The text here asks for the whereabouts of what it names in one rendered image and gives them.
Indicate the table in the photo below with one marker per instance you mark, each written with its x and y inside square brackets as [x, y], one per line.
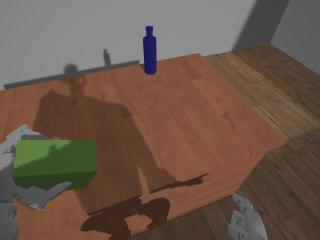
[168, 144]

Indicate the left robot forearm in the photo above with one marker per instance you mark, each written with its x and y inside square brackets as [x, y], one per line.
[9, 229]

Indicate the robot right hand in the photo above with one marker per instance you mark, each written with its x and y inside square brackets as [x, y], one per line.
[251, 226]

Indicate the sponge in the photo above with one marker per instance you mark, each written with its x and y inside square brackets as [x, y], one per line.
[47, 163]

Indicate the robot left hand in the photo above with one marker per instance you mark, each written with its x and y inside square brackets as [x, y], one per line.
[33, 196]

